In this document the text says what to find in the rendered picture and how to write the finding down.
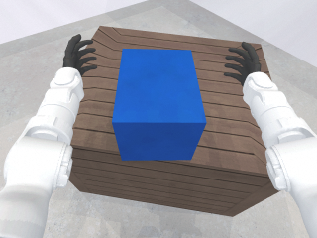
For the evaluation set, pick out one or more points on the carton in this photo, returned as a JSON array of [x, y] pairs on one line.
[[158, 111]]

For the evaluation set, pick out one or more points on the pedestal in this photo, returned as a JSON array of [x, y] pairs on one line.
[[227, 173]]

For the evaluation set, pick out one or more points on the right robot upper arm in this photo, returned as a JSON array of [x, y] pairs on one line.
[[292, 166]]

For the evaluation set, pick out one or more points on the right robot hand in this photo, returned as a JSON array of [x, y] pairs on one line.
[[249, 63]]

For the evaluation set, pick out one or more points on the left robot hand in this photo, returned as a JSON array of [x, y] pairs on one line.
[[72, 55]]

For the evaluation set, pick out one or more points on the left robot upper arm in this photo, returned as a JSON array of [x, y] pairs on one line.
[[38, 167]]

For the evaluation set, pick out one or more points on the robot right forearm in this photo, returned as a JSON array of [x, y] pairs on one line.
[[275, 117]]

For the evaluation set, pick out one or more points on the robot left forearm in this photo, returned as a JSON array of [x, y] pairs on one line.
[[57, 113]]

